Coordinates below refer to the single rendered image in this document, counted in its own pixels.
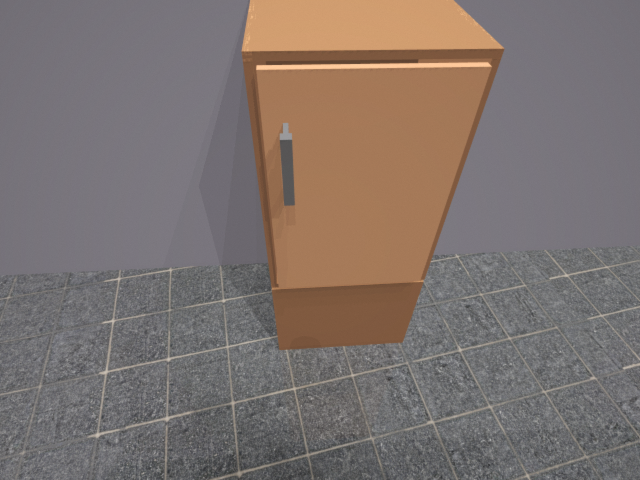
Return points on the handle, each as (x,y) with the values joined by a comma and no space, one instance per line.
(287,166)

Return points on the cupboard door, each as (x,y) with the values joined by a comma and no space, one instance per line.
(376,148)

